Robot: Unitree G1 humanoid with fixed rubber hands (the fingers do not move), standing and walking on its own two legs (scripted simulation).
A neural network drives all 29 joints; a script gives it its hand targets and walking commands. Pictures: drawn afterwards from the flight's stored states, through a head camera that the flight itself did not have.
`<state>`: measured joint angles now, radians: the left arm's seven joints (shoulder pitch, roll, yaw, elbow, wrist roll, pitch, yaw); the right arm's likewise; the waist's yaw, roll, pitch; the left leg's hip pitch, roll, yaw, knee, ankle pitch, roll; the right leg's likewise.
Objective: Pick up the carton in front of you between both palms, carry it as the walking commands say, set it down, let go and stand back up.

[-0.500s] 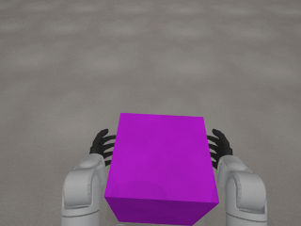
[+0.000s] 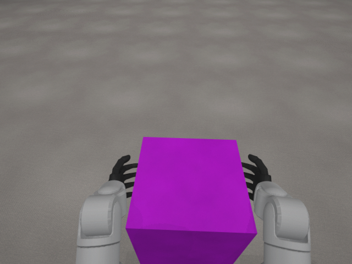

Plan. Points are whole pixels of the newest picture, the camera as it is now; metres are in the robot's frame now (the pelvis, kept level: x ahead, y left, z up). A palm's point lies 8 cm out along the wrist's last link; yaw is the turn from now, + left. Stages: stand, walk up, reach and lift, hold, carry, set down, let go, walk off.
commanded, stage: carry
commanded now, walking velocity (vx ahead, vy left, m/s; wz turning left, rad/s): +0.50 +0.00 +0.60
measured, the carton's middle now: (187, 205) +0.26 +0.00 +0.01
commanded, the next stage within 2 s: none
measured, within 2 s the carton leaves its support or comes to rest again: neither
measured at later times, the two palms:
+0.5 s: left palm (97, 114) +0.54 +0.27 +0.06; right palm (188, 99) +0.61 -0.02 +0.06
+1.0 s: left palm (102, 61) +0.85 +0.33 +0.09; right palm (169, 50) +0.97 +0.06 +0.08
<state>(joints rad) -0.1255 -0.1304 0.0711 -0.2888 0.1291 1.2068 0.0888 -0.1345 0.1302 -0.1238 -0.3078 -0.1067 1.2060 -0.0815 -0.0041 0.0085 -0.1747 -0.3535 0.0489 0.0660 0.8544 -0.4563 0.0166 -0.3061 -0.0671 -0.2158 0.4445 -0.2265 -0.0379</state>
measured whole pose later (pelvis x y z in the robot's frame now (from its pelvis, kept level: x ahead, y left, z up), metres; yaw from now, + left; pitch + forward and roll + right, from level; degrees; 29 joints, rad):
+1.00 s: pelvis +0.66 +0.10 +0.01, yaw +21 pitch +4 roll +1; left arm -0.13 -0.13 0.10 -0.35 0.11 1.21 0.10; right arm -0.16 0.13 -0.10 -0.34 -0.12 1.21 -0.08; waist 0.02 0.01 -0.06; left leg -0.51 0.07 0.07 0.99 -0.26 0.02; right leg -0.24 -0.03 -0.21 0.32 -0.16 -0.07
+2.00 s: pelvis +1.30 +0.32 +0.01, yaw +21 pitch +4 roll +2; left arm -0.14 -0.13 0.11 -0.37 0.10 1.21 0.10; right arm -0.17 0.13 -0.09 -0.36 -0.12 1.20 -0.08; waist 0.02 0.01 -0.03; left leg -0.55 0.09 0.08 0.96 -0.25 0.00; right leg -0.21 -0.03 -0.22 0.31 -0.18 -0.07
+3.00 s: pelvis +1.93 +0.54 +0.01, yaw +20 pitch +4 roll +2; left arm -0.14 -0.13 0.11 -0.40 0.10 1.21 0.10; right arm -0.17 0.14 -0.09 -0.39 -0.12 1.20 -0.09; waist 0.02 0.01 -0.04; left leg -0.59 0.10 0.09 0.91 -0.20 -0.01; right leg -0.16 -0.04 -0.21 0.27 -0.19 -0.06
